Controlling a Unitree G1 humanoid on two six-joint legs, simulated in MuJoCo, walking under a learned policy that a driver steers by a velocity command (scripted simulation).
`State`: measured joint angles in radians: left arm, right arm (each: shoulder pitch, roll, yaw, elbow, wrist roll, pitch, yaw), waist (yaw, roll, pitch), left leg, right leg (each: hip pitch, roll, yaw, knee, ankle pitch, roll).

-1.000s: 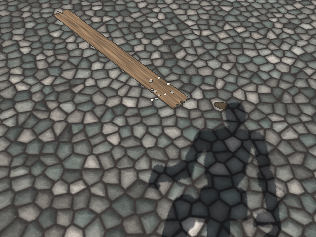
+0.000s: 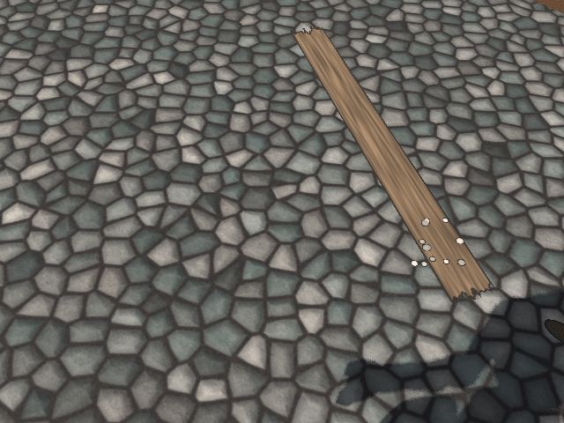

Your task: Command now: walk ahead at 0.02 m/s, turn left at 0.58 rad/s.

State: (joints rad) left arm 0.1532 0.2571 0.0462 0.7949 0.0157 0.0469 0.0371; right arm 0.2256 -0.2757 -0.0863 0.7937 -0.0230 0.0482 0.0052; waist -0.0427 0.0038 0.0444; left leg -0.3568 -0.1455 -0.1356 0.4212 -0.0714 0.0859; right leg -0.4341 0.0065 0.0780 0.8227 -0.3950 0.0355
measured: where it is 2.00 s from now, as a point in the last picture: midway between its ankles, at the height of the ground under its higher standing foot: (228, 315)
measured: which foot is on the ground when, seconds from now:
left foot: down 0.00-0.12, up 0.14-0.52, down 0.54-0.98, up 1.00-1.00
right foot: up 0.00-0.08, down 0.10-0.54, up 0.56-0.94, down 0.96-1.00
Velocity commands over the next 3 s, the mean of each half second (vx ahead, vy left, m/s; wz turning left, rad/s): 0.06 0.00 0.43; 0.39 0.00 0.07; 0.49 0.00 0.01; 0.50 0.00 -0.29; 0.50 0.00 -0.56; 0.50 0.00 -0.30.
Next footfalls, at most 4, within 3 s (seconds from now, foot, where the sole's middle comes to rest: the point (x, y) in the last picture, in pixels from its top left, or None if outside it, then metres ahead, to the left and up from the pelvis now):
0.10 right None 0.05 -0.13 -0.77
0.54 left None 0.00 0.08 -0.77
0.96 right None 0.37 -0.05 -0.77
1.52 left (195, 359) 0.62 0.21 -0.77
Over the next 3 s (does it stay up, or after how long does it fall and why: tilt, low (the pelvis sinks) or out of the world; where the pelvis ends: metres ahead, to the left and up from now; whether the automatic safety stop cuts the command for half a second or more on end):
stays up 1.26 0.08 0.01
